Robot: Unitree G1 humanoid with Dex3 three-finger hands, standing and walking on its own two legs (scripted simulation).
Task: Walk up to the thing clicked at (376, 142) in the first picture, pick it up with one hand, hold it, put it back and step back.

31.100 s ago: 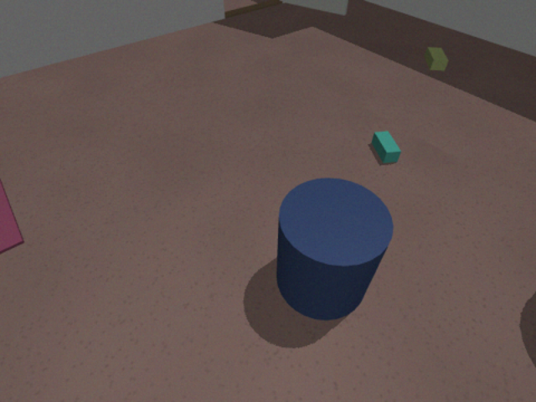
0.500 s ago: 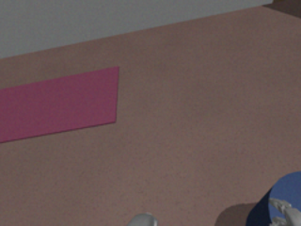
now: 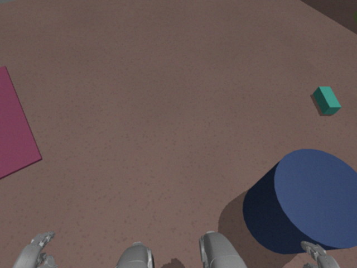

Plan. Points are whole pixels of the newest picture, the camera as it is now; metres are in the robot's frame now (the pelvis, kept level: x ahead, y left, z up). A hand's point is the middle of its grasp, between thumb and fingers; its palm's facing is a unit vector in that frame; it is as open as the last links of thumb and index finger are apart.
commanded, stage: walk up
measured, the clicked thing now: (326, 100) +1.19 -1.12 -0.71
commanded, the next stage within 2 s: none
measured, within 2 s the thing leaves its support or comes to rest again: neither
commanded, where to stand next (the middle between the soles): +0.03 -0.06 m, yaw -33 degrees
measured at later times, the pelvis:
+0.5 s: pelvis -0.05 -0.02 -0.01, yaw -21 degrees
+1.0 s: pelvis -0.03 -0.03 +0.01, yaw -24 degrees
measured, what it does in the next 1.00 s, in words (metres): steps on the spot, turning right: right foot, then left foot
